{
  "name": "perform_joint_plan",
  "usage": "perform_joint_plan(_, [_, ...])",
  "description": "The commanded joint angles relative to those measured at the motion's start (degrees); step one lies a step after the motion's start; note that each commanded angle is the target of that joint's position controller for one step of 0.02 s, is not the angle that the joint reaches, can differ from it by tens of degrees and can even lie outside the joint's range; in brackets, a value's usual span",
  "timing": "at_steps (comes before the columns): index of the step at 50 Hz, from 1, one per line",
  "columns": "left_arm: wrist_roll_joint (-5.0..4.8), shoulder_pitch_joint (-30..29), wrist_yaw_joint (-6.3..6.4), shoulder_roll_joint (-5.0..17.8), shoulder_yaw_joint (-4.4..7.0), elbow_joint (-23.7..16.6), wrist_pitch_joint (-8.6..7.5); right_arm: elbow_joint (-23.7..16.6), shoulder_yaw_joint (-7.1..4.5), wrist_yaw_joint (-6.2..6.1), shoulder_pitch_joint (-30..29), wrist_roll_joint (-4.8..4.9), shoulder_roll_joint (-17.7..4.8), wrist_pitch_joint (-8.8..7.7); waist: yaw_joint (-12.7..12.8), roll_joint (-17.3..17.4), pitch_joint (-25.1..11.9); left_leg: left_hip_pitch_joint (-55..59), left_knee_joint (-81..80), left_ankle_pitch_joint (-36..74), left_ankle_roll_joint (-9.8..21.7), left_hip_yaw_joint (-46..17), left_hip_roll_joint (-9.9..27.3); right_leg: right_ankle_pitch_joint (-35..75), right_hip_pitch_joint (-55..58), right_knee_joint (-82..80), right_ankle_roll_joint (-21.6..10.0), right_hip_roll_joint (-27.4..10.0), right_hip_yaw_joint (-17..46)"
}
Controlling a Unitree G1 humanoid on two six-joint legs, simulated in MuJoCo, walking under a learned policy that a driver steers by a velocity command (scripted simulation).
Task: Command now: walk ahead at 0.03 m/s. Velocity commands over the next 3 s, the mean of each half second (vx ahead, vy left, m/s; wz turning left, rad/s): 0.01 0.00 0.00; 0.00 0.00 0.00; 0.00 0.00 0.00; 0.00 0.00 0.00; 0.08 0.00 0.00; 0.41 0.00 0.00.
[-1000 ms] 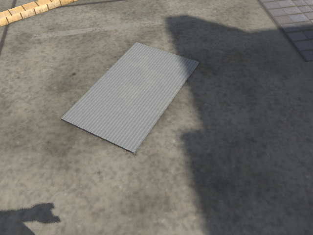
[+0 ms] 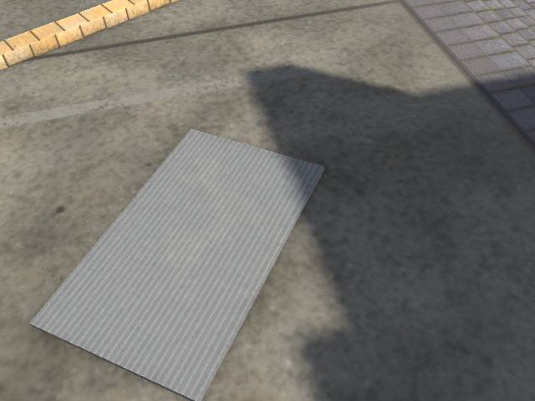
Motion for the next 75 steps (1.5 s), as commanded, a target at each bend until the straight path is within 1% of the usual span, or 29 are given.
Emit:
perform_joint_plan(1, [-0.07, 2.6, 0.24, 5.9, 1.56, -0.2, -0.44, 1.3, -0.88, -0.61, 6.7, 0.14, -4.1, -0.02, 0.3, -2.3, -1.0, -5.6, -4.7, 6.9, 1.4, -3.6, 4.2, 17.7, 10.3, -3.8, -2.3, -8.6, 10.4])
perform_joint_plan(5, [0.06, 3.7, 0.43, 5.5, 1.66, 1.6, 0.22, 2.6, -0.86, -0.88, 6.0, -0.06, -3.4, 0.50, 0.6, -1.5, 1.1, -4.9, -5.1, 7.0, 1.5, -3.8, 4.5, 14.1, 8.8, -4.3, -1.9, -7.8, 9.7])
perform_joint_plan(9, [0.11, 4.7, 0.49, 5.3, 1.64, 3.2, 0.62, 3.6, -0.75, -1.08, 5.6, -0.06, -3.3, 0.70, 0.8, -1.2, 2.6, -5.0, -5.6, 6.6, 1.8, -4.0, 4.9, 11.0, 8.3, -4.9, -1.5, -7.3, 9.5])
perform_joint_plan(17, [0.15, 6.4, 0.54, 4.4, 1.37, 5.7, 1.16, 4.9, -0.32, -1.23, 5.1, -0.01, -2.7, 0.62, 1.3, -0.9, 4.6, -6.2, -6.8, 5.7, 2.1, -4.5, 5.4, 7.0, 8.6, -5.6, -0.8, -6.7, 9.1])
perform_joint_plan(23, [0.14, 7.1, 0.56, 3.6, 1.18, 7.1, 1.36, 5.7, -0.02, -1.30, 5.2, -0.01, -2.0, 0.43, 1.6, -0.7, 5.5, -6.9, -7.4, 5.3, 2.2, -4.8, 5.6, 5.4, 8.8, -5.9, -0.4, -6.5, 8.9])
perform_joint_plan(32, [0.15, 7.7, 0.62, 2.7, 0.91, 8.4, 1.48, 6.3, 0.25, -1.37, 5.9, -0.01, -1.0, 0.19, 1.7, -0.7, 6.0, -7.3, -7.9, 5.5, 2.4, -5.0, 5.7, 5.0, 8.9, -5.8, -0.1, -6.4, 8.7])
perform_joint_plan(43, [0.14, 8.4, 0.71, 1.9, 0.60, 9.4, 1.48, 6.6, 0.43, -1.42, 6.7, 0.01, -0.3, -0.02, 1.7, -0.6, 6.0, -6.9, -8.1, 7.1, 2.6, -5.1, 5.8, 6.1, 8.9, -5.3, 0.2, -6.5, 8.4])
perform_joint_plan(75, [-0.01, 9.1, 1.04, 1.0, 0.09, 10.5, 1.49, 6.8, 0.80, -1.57, 8.0, 0.09, 0.2, -0.41, 1.5, -0.4, 5.6, -4.8, -7.6, 15.0, 2.8, -5.0, 6.1, 10.1, 8.6, -3.4, 0.6, -6.8, 7.3])
Next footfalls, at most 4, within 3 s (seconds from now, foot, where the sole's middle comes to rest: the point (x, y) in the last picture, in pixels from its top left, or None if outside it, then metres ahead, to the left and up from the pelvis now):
2.62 right None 0.20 -0.09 -0.77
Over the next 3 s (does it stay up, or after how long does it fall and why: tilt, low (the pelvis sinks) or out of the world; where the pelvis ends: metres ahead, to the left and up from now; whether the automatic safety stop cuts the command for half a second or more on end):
stays up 0.27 -0.02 0.01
